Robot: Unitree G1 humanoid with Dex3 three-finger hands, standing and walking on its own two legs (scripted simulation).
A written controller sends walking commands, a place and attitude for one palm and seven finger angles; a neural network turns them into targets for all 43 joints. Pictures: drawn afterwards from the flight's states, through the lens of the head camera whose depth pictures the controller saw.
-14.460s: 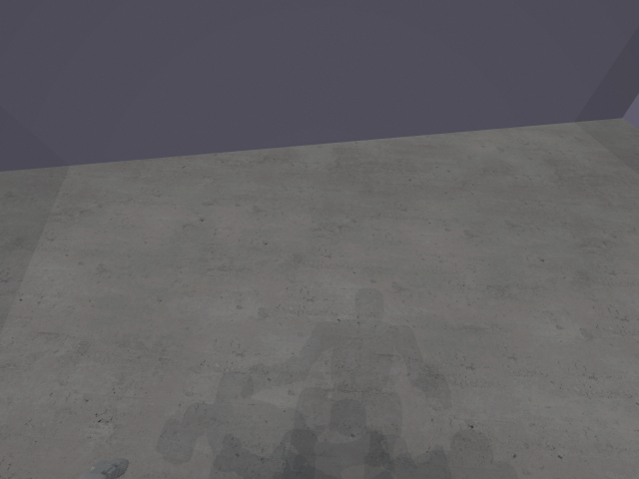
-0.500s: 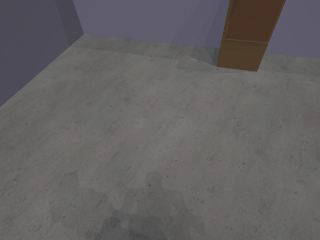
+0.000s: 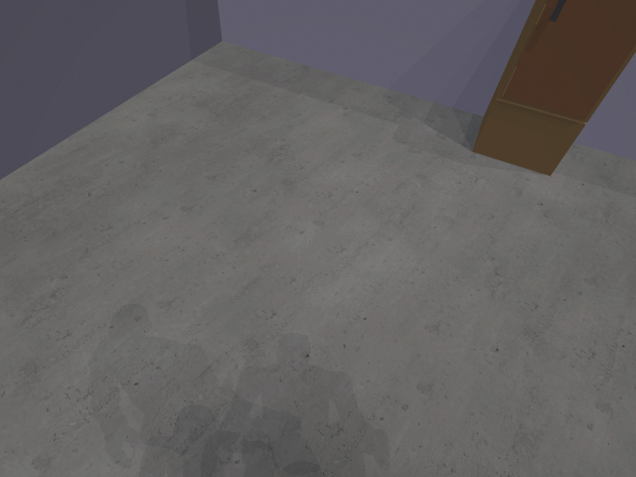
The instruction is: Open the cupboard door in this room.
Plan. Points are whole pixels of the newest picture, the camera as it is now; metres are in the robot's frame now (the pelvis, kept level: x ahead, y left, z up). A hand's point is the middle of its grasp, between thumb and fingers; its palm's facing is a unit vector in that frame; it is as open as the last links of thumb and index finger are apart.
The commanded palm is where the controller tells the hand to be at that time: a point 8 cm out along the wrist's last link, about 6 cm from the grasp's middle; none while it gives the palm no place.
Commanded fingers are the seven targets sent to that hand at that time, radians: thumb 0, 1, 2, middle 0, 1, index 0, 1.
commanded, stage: stand and wait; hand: left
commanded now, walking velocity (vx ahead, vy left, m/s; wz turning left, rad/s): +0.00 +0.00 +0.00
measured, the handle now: (561, 1) +1.80 -0.79 +0.00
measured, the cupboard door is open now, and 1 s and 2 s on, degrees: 0 0 0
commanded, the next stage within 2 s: turn or walk to find it in 0.76 s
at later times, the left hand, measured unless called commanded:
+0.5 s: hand out of the picture +0.00 +0.15 -0.17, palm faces +0.02 -0.98 -0.19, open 7.3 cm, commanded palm none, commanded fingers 0.00 0.90 0.90 -0.20 -0.30 -0.20 -0.30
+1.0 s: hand out of the picture -0.02 +0.15 -0.17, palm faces +0.06 -0.98 -0.19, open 7.4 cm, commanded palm none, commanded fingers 0.00 0.90 0.90 -0.20 -0.30 -0.20 -0.30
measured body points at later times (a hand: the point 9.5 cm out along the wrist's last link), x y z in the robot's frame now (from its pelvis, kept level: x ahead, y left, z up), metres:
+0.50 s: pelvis +0.00 -0.02 +0.01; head +0.00 -0.02 +0.46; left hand +0.00 +0.20 -0.15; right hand -0.01 -0.24 -0.16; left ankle -0.03 +0.12 -0.73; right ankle -0.01 -0.12 -0.73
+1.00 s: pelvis -0.01 -0.01 +0.01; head +0.00 -0.01 +0.46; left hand -0.02 +0.20 -0.16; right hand -0.03 -0.22 -0.16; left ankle -0.03 +0.12 -0.73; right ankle -0.01 -0.12 -0.73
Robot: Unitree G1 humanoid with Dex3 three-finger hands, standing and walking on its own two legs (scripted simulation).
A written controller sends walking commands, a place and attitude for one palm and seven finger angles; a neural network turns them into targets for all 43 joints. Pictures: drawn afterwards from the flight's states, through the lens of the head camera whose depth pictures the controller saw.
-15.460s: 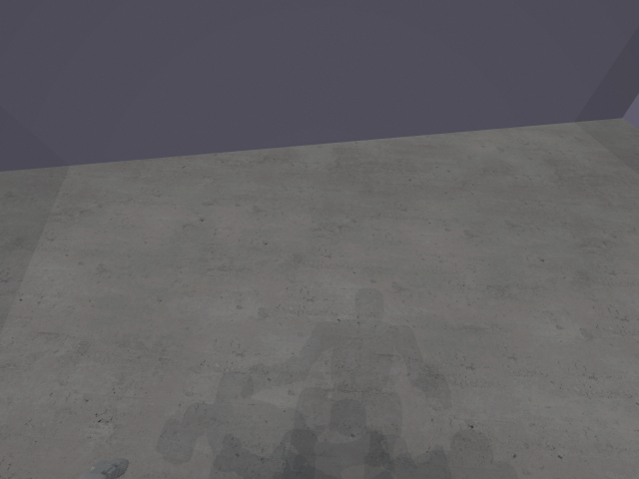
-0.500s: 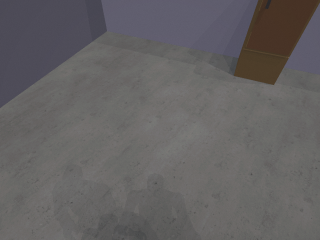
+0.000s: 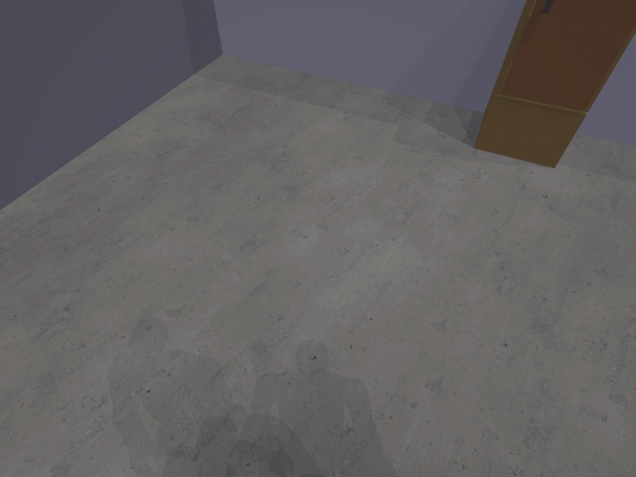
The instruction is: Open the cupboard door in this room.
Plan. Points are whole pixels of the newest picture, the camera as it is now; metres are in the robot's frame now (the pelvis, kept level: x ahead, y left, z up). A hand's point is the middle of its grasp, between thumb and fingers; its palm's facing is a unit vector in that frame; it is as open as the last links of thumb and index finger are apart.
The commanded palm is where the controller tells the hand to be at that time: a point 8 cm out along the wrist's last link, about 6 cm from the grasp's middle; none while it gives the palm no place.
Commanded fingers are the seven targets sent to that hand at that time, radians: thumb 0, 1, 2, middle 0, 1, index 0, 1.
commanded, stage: turn or walk to find it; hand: left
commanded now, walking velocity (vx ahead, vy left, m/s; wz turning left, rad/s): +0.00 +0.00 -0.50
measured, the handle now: out of the picture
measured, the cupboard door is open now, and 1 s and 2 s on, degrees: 0 0 0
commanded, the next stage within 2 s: stand and wait in 0.06 s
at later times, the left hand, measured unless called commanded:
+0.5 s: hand out of the picture +0.02 +0.18 -0.18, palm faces -0.04 -0.98 -0.20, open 7.4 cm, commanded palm none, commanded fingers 0.00 0.90 0.90 -0.20 -0.30 -0.20 -0.30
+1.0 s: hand out of the picture +0.01 +0.21 -0.18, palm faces +0.08 -0.97 -0.21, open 7.4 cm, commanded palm none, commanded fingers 0.00 0.90 0.90 -0.20 -0.30 -0.20 -0.30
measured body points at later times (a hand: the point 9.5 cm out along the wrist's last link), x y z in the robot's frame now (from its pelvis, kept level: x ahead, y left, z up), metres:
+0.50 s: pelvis +0.00 +0.01 +0.00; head +0.02 +0.01 +0.45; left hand +0.02 +0.24 -0.16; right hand -0.02 -0.21 -0.16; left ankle -0.02 +0.13 -0.74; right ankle +0.00 -0.11 -0.74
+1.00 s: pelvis +0.00 +0.02 +0.00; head +0.01 +0.03 +0.45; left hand +0.01 +0.26 -0.16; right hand +0.04 -0.22 -0.15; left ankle -0.02 +0.13 -0.74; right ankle +0.00 -0.11 -0.74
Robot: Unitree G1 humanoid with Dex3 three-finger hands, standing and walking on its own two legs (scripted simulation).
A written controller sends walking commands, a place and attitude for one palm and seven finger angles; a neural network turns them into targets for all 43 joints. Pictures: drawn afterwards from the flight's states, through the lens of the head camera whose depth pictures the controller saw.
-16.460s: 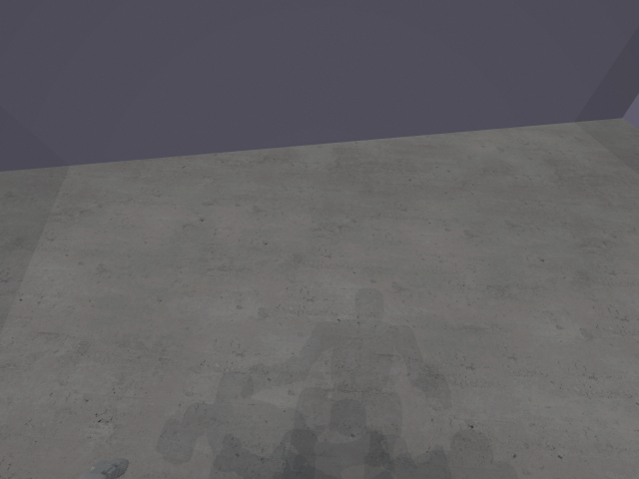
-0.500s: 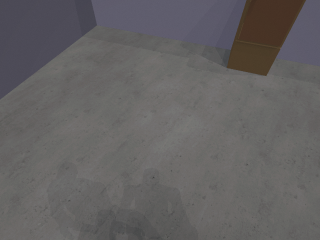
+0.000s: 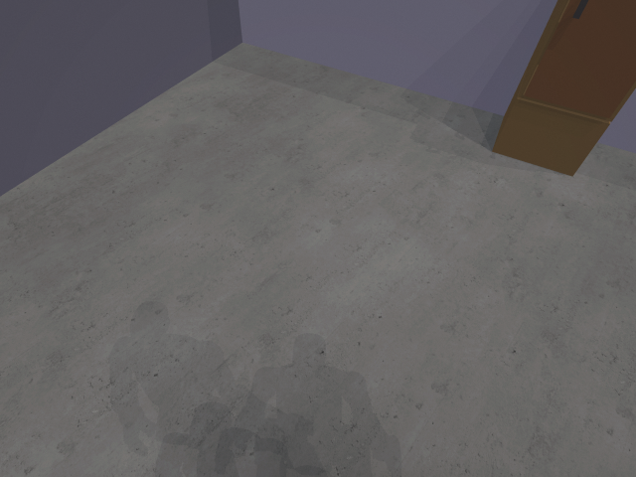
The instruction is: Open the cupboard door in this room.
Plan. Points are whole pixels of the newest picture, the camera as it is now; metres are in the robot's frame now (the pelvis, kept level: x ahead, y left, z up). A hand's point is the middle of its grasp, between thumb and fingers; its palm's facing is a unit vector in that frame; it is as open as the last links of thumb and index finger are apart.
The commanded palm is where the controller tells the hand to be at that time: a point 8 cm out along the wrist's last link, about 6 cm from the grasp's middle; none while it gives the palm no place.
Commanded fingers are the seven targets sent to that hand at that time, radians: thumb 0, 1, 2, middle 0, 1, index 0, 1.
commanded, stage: turn or walk to find it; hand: left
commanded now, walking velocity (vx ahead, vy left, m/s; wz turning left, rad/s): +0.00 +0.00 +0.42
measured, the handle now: out of the picture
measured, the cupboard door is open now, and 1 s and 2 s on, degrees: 0 0 0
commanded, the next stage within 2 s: stand and wait in 0.06 s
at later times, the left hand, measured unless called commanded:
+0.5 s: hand out of the picture +0.01 +0.17 -0.18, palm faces +0.11 -0.97 -0.21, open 7.4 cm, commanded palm none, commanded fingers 0.00 0.90 0.90 -0.20 -0.30 -0.20 -0.30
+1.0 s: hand out of the picture +0.01 +0.19 -0.17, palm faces +0.03 -0.97 -0.26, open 7.4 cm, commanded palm none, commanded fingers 0.00 0.90 0.90 -0.20 -0.30 -0.20 -0.30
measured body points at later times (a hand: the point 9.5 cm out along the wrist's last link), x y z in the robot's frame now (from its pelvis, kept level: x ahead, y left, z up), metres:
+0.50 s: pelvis +0.00 -0.02 +0.00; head +0.02 -0.01 +0.45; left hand +0.01 +0.22 -0.16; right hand +0.05 -0.25 -0.16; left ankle -0.01 +0.12 -0.74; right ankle +0.00 -0.13 -0.74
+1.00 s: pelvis -0.01 -0.02 +0.00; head +0.00 -0.02 +0.45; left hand +0.01 +0.24 -0.15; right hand +0.02 -0.27 -0.15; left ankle -0.01 +0.12 -0.74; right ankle +0.00 -0.13 -0.74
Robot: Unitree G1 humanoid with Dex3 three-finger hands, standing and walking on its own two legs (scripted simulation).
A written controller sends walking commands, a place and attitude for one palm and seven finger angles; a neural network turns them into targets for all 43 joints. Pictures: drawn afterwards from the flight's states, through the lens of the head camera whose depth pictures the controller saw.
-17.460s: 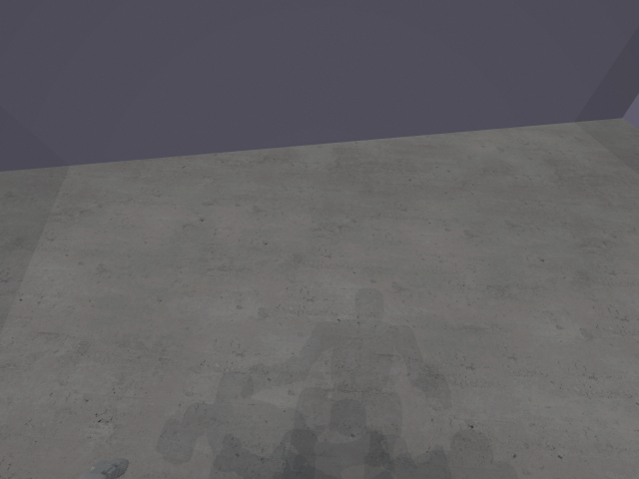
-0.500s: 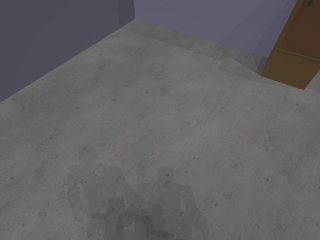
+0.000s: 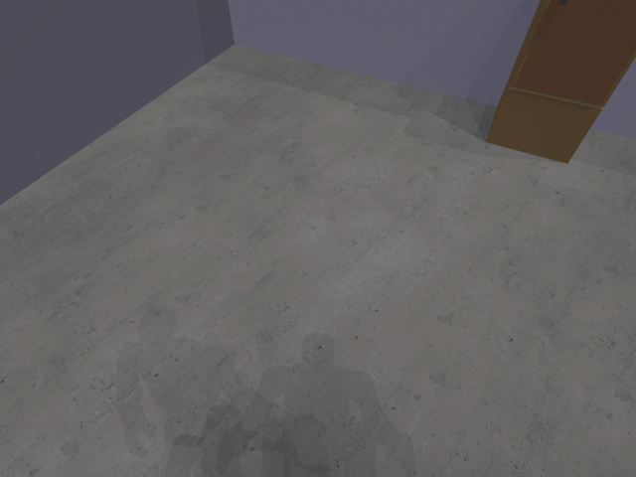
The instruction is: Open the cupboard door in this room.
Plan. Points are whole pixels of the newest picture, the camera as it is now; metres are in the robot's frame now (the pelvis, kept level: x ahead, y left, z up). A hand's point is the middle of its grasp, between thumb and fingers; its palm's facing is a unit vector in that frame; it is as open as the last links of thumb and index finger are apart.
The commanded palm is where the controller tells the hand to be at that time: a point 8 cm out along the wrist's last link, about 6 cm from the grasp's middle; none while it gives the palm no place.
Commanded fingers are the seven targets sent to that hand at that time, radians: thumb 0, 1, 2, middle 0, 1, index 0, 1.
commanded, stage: turn or walk to find it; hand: left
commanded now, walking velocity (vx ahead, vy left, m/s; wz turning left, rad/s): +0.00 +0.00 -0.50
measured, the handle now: out of the picture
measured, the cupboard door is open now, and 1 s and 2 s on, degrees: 0 0 0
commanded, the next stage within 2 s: stand and wait in 0.66 s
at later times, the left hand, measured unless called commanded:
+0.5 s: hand out of the picture +0.09 +0.14 -0.15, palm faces -0.12 -0.95 -0.28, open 7.4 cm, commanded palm none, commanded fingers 0.00 0.90 0.90 -0.20 -0.30 -0.20 -0.30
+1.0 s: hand out of the picture +0.12 +0.12 -0.19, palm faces -0.18 -0.97 -0.16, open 7.4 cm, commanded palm none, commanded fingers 0.00 0.90 0.90 -0.20 -0.30 -0.20 -0.30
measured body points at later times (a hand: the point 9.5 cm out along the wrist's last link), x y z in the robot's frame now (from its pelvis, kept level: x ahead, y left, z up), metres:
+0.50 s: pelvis +0.01 -0.05 +0.00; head +0.04 -0.09 +0.45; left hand +0.10 +0.19 -0.13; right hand +0.03 -0.31 -0.17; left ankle +0.00 +0.12 -0.65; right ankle -0.01 -0.11 -0.74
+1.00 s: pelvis +0.13 -0.04 +0.00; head +0.15 -0.03 +0.44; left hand +0.13 +0.17 -0.17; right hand +0.15 -0.27 -0.15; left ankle +0.15 +0.07 -0.74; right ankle +0.01 -0.12 -0.72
